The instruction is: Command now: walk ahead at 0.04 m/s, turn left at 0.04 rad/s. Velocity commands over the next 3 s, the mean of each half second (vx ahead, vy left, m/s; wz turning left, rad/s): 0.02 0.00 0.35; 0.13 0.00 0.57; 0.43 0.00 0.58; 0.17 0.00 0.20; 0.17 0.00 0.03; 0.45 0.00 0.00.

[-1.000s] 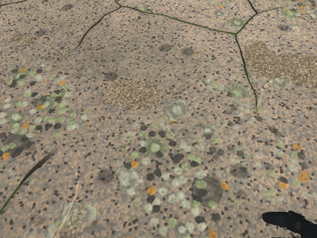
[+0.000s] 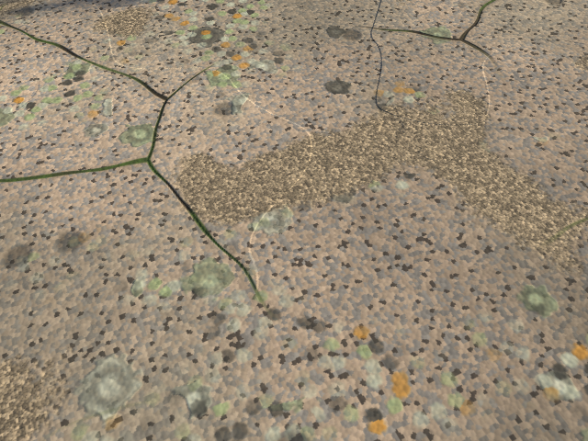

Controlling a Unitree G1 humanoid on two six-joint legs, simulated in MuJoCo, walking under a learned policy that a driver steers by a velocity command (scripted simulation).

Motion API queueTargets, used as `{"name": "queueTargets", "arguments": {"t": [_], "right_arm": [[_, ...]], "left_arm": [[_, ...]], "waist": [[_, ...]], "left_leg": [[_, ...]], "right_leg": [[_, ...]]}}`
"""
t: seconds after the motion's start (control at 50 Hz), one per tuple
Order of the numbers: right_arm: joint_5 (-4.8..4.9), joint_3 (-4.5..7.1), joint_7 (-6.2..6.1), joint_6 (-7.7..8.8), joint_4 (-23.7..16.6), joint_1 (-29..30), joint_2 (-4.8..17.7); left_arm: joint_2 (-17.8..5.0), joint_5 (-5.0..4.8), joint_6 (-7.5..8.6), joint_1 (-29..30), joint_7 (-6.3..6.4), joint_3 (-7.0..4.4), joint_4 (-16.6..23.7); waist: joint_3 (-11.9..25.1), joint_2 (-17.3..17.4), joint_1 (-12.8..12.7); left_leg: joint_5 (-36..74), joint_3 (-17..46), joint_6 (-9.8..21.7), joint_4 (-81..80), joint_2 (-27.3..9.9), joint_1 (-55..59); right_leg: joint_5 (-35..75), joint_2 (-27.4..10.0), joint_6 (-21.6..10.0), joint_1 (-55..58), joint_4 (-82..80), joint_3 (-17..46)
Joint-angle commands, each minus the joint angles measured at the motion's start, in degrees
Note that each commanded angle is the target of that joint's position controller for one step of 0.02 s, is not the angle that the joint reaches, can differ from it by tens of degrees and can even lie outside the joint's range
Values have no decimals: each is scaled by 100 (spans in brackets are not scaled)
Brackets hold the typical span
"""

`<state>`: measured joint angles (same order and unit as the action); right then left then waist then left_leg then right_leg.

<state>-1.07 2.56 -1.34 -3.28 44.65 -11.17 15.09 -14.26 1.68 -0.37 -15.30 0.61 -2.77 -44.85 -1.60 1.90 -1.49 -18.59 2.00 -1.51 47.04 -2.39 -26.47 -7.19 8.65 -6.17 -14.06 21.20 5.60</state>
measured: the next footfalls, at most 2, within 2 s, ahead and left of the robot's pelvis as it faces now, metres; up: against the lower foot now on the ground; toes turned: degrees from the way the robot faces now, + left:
left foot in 0.12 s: +0.04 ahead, +0.13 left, +0.00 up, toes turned +1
right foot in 0.46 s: +0.07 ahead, -0.08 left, +0.00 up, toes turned +19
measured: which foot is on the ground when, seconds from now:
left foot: up 0.00-0.10, down 0.12-0.46, up 0.48-0.94, down 0.96-1.00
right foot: down 0.00-0.12, up 0.14-0.44, down 0.46-0.94, up 0.96-1.00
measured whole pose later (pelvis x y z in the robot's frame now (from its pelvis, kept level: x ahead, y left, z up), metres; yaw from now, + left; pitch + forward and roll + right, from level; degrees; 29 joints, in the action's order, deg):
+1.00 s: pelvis +0.02 +0.04 -0.01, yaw +33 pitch +0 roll +0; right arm -1.4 3.2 3.3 -1.3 41.5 -10.1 17.0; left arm -19.0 2.5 -0.5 -17.9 -0.3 -4.0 -45.4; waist -0.8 -2.8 -1.8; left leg -19.3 -2.0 4.3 30.1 2.8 -12.1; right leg -27.6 -4.2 -1.2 -15.0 44.6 -6.1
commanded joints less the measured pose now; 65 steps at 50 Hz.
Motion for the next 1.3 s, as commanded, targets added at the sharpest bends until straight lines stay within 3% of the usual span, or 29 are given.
{"name": "queueTargets", "arguments": {"t": [0.02, 0.08, 0.1, 0.12, 0.14, 0.16, 0.2, 0.24, 0.36, 0.44, 0.46, 0.48, 0.5, 0.52, 0.54, 0.56, 0.62, 0.7, 0.8, 0.88, 0.92, 0.94, 0.96, 0.98, 1.0, 1.04, 1.1, 1.22, 1.3], "right_arm": [[78, 29, 4, 52, -189, -115, 317], [95, 22, -17, 136, -121, -334, 374], [53, 41, -35, 202, -128, -340, 522], [-28, 86, -47, 268, -187, -401, 853], [62, 189, 18, 274, -190, -146, 1201], [79, 177, 78, 287, -188, -254, 1017], [34, 208, 92, 281, -150, -454, 992], [48, 283, 24, 229, -103, -492, 1074], [50, 427, 68, 71, -167, -431, 1085], [91, 477, 136, 15, -328, 94, 1149], [116, 437, 129, 34, -392, 120, 998], [87, 327, 139, 65, -426, -273, 528], [29, 365, 73, 49, -489, -302, 701], [-63, 446, 68, 26, -408, -254, 1062], [-41, 475, 108, 1, -279, -293, 1044], [-12, 470, 155, -37, -182, -425, 982], [22, 404, 305, -94, -190, -349, 862], [42, 323, 373, -142, -411, 136, 758], [-18, 247, 571, -147, -716, 705, 742], [24, 190, 615, -21, -791, 704, 655], [-31, 170, 576, 81, -570, 97, 567], [-80, 230, 515, 149, -275, -583, 710], [-151, 363, 428, 232, -62, -1367, 1171], [-23, 481, 381, 287, -235, -1573, 1872], [15, 415, 316, 266, -225, -1369, 1511], [24, 259, 248, 333, -328, -743, 1121], [77, 212, 224, 513, -318, -710, 1040], [78, 248, 170, 587, 16, -1486, 1071], [55, 273, 89, 607, 138, -1701, 1177]], "left_arm": [[-548, 76, 65, -111, 43, -25, 150], [-839, -40, 1, 3, 138, -71, 63], [-841, -65, 14, -64, 169, -76, 66], [-721, -78, 39, -102, 180, -55, 179], [-599, -118, 22, -78, 175, -55, 216], [-626, -36, -11, 43, 199, -46, 186], [-654, -83, -50, 383, 172, -97, 264], [-615, -103, -97, 476, 122, -114, 348], [-493, -170, -70, 680, 130, -21, 526], [-564, -146, 21, 79, 183, -21, 429], [-799, -84, 62, -61, 236, -80, 391], [-1286, 2, 56, -14, 289, -159, 476], [-1700, 20, -2, 318, 246, -243, 592], [-1331, 21, -10, 252, 201, -167, 604], [-957, -31, 5, 486, 181, -57, 639], [-812, -23, 5, 714, 176, -11, 695], [-842, -15, 44, 499, 217, -28, 642], [-953, -24, 48, 45, 201, -104, 496], [-1207, 48, 102, -136, 68, -229, 417], [-1346, 48, 157, -84, -26, -311, 363], [-1332, -40, 130, 136, -40, -326, 353], [-1160, -42, 125, 166, -34, -278, 359], [-713, 11, 117, 265, -71, -138, 485], [-555, 130, 135, 773, -123, -74, 968], [-936, 221, 164, 991, -166, -150, 949], [-1055, 5, 292, 573, -300, -193, 680], [-979, 152, 230, 295, -311, -168, 472], [-696, 83, 179, 1430, -320, -33, 852], [-651, 8, 247, 2030, -348, 43, 1106]], "waist": [[416, -764, -28], [207, -569, 206], [226, -381, 158], [365, 179, 35], [99, 775, -162], [111, 856, 19], [105, 833, 249], [122, 610, 196], [534, 711, 336], [604, 723, -35], [600, 437, -49], [627, -869, 173], [404, -1648, 182], [279, -1014, 185], [94, -676, 328], [6, -666, 433], [161, -1010, 280], [209, -1043, -17], [-24, -1149, -251], [-149, -965, -128], [-89, -759, 271], [103, -376, 525], [314, 1046, 842], [1, 1667, 928], [-441, 619, 908], [-636, 387, 350], [-250, 343, 161], [-399, 306, 498], [-403, 381, 636]], "left_leg": [[-276, -94, 140, -766, 150, 909], [392, -141, 300, -2330, 298, 1521], [833, 256, 370, -2645, 65, 1753], [1734, 1153, 558, -2791, -629, 1893], [3089, 1854, 1066, -2669, -1167, 1657], [3575, 2215, 1413, -2741, -1480, 1553], [3586, 2314, 1593, -2824, -1378, 1791], [3796, 2097, 1558, -2726, -1114, 1969], [3524, 2072, 1288, -2449, -625, 2185], [2742, 2283, 851, -2183, -299, 1492], [1736, 2140, 546, -1926, -28, 920], [-173, 1319, 237, -827, 614, 196], [-1666, 390, 139, 154, 1129, -351], [-1577, 480, 154, 1059, 705, -247], [-1244, 489, 162, 1413, 643, -204], [-941, 389, 111, 1646, 613, -173], [-579, 127, -82, 1695, 594, -363], [-629, -16, -175, 1007, 450, -475], [-659, -336, 72, -102, 228, -126], [-726, -653, 418, -1059, 287, 732], [-122, -873, 599, -2049, 489, 1870], [-226, -726, 695, -2369, 619, 2806], [-1473, 1052, 958, -3205, -533, 3640], [-2497, 3979, 1748, -3980, -1904, 3809], [-2384, 3618, 1915, -3985, -1867, 3341], [-963, 2438, 1592, -3930, -1109, 2805], [1437, 1642, 1467, -3730, -630, 2757], [2460, 1556, 1508, -3564, -474, 2686], [3170, 1747, 1403, -3300, -566, 2686]], "right_leg": [[871, -1739, -528, 193, -497, 1076], [1051, -1740, -342, 154, -29, 1036], [969, -1652, -151, 84, 176, 1000], [648, -1296, 50, -46, 779, 655], [-592, -507, 265, -430, 940, -86], [-1287, -431, 374, -420, 1300, -334], [-2144, -308, 468, -903, 2285, -346], [-2170, -427, 617, -1253, 2980, -232], [-1868, -437, 819, -989, 2130, -355], [-936, -353, 651, 362, 202, -411], [-662, -772, 551, 985, -414, -57], [-837, -2264, 216, 1459, -930, 1365], [150, -3175, -521, 757, -877, 2299], [782, -3161, -801, 512, -716, 2054], [1066, -2792, -707, 359, -613, 1445], [1326, -2408, -515, 342, -534, 851], [2167, -2057, -415, 900, -305, 130], [2055, -2364, -617, 1436, -244, 83], [-1875, -2575, -556, 1094, -1048, 270], [-1992, -2634, -396, 617, -1037, -89], [-1943, -2406, -188, -20, -440, -624], [-2008, -2123, -10, -637, 396, -1009], [-2373, -1552, 295, -1681, 2477, -1758], [-3013, -629, 482, -3513, 3605, -1288], [-2479, -1123, 488, -3673, 4018, -481], [-1244, -1354, 545, -3117, 3753, -421], [-637, -1263, 741, -2596, 3715, -584], [-80, -1130, 938, -2916, 2688, -729], [237, -924, 794, -2375, 1683, -714]]}}
Over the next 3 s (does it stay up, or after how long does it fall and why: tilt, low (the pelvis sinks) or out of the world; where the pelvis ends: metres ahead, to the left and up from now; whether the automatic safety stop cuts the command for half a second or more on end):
stays up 0.52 0.56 -0.01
